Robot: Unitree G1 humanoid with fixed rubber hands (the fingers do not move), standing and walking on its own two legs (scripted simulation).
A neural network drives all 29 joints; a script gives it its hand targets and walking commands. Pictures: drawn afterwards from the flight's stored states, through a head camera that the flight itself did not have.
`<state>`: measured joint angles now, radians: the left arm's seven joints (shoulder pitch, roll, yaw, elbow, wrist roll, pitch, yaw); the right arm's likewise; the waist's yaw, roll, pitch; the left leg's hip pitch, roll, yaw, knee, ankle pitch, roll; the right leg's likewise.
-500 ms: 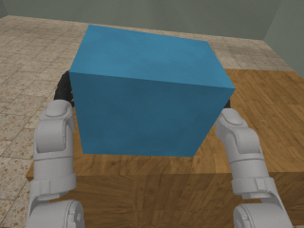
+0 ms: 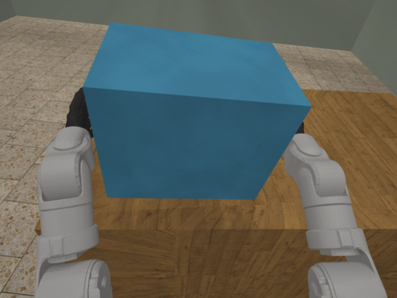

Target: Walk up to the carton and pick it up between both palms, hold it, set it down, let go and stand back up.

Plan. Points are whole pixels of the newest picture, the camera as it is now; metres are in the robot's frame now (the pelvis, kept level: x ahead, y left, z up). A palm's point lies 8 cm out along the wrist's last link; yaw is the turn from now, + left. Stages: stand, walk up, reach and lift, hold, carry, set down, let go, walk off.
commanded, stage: hold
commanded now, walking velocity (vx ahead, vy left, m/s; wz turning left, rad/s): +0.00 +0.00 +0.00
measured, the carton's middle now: (189, 119) +0.38 +0.02 +0.21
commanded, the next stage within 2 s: none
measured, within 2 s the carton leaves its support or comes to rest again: neither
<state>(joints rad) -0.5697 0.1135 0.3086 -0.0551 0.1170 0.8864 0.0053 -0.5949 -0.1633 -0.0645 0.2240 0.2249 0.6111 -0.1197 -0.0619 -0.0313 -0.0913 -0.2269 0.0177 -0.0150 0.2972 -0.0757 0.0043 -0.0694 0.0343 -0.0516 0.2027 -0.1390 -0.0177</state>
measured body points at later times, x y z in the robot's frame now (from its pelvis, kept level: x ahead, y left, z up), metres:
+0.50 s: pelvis +0.00 +0.01 +0.00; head -0.03 +0.03 +0.45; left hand +0.37 +0.21 +0.21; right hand +0.37 -0.17 +0.21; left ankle +0.05 +0.11 -0.75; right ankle -0.02 -0.11 -0.75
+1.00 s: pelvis +0.00 +0.00 +0.00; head -0.03 +0.02 +0.45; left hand +0.37 +0.21 +0.20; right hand +0.37 -0.17 +0.20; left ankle +0.05 +0.11 -0.75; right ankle -0.02 -0.11 -0.75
